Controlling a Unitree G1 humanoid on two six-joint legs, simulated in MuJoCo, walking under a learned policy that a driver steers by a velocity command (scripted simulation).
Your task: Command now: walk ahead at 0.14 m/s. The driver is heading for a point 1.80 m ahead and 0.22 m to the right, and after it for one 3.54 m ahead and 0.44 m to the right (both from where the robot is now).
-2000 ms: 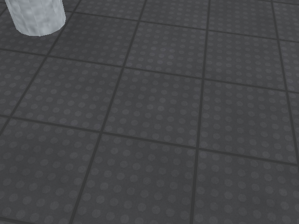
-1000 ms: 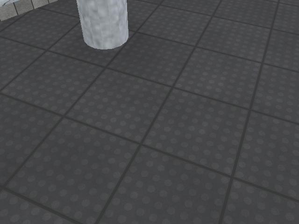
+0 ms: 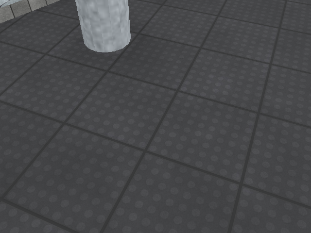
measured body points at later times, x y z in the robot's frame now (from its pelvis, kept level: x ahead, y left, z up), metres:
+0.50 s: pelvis +0.15 -0.04 +0.00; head +0.18 -0.06 +0.45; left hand +0.05 +0.17 -0.14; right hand +0.24 -0.27 -0.16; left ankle +0.22 +0.07 -0.69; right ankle +0.04 -0.11 -0.74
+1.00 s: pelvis +0.27 -0.04 -0.01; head +0.27 -0.05 +0.44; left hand +0.26 +0.17 -0.17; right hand +0.27 -0.26 -0.17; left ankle +0.31 +0.02 -0.74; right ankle +0.26 -0.16 -0.74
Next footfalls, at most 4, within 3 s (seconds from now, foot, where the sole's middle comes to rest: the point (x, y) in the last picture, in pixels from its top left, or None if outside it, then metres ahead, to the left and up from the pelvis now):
0.62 left None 0.35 0.02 -0.78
0.94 right None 0.30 -0.17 -0.78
1.36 left None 0.42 0.06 -0.78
1.82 right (182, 182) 0.77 -0.09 -0.78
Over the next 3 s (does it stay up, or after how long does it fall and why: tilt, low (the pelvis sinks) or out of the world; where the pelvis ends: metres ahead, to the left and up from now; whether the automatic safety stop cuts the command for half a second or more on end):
stays up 1.23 -0.05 -0.03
